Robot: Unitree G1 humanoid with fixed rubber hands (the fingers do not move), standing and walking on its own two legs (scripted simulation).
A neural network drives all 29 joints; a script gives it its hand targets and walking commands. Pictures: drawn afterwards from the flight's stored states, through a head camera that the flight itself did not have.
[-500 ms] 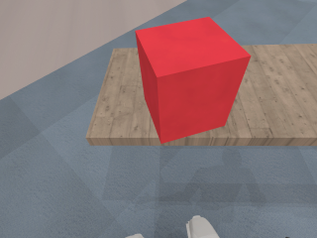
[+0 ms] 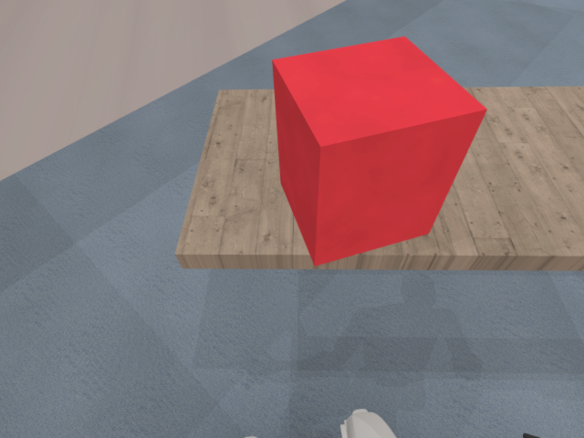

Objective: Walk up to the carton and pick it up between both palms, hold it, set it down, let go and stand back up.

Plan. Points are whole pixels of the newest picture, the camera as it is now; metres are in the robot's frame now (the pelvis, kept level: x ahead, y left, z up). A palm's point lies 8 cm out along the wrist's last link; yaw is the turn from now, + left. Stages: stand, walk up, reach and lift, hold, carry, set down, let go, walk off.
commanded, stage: walk up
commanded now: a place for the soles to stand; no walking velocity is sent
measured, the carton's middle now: (358, 155) +0.51 -0.11 +0.09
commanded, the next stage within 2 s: none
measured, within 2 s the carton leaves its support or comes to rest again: neither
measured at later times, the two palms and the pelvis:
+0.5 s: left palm out of the picture +0.05 +0.33 -0.06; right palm out of the picture +0.07 -0.34 -0.09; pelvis -0.01 -0.01 +0.00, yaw -1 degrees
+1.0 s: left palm out of the picture +0.07 +0.33 -0.06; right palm out of the picture +0.05 -0.34 -0.09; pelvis -0.02 -0.01 +0.00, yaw -2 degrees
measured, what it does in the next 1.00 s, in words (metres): steps on the spot: right foot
